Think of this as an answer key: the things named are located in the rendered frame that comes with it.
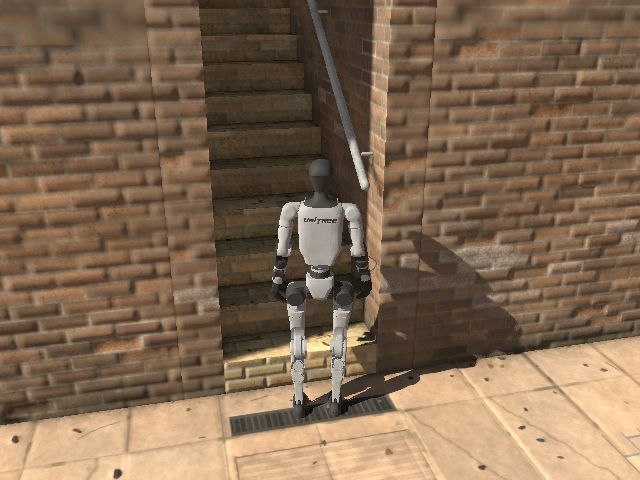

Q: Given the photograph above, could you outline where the robot right upper arm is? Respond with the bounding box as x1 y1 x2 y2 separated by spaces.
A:
342 202 365 257

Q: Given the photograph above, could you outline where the robot left upper arm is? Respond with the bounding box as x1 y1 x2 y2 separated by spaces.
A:
277 202 300 257

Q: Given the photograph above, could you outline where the left robot forearm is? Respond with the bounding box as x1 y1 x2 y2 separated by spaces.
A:
272 242 288 284

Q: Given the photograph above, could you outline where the robot left hand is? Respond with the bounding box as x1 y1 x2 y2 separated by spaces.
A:
271 281 290 303

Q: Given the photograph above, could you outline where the robot left foot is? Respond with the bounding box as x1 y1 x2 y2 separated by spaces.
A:
293 392 307 419

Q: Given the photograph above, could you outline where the right robot forearm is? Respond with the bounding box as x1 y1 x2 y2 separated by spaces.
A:
354 242 371 282

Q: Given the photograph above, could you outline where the humanoid robot head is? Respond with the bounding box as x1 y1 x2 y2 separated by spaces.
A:
304 159 338 208

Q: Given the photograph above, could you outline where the robot right hand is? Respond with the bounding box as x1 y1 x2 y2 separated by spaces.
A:
351 278 372 299

